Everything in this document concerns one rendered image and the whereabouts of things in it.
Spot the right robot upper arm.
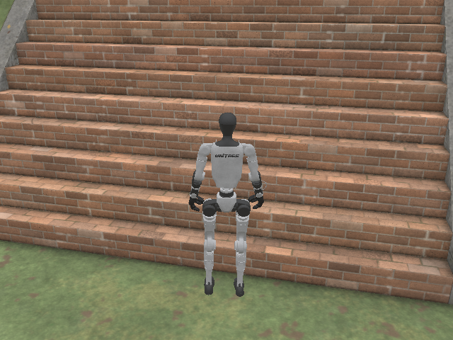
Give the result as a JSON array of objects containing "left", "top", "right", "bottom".
[{"left": 242, "top": 143, "right": 260, "bottom": 182}]

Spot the robot right hand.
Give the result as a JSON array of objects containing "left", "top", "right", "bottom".
[{"left": 248, "top": 195, "right": 264, "bottom": 209}]

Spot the left robot thigh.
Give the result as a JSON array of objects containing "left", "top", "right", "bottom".
[{"left": 202, "top": 198, "right": 217, "bottom": 252}]

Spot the robot left foot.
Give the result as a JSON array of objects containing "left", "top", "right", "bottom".
[{"left": 204, "top": 277, "right": 214, "bottom": 295}]

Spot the robot left forearm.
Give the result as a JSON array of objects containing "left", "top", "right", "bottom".
[{"left": 190, "top": 170, "right": 202, "bottom": 198}]

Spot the robot right forearm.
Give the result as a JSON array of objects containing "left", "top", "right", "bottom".
[{"left": 252, "top": 171, "right": 263, "bottom": 198}]

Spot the left robot upper arm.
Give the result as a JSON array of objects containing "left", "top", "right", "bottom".
[{"left": 194, "top": 143, "right": 212, "bottom": 181}]

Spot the robot left hand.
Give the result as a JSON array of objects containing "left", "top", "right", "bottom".
[{"left": 189, "top": 196, "right": 204, "bottom": 212}]

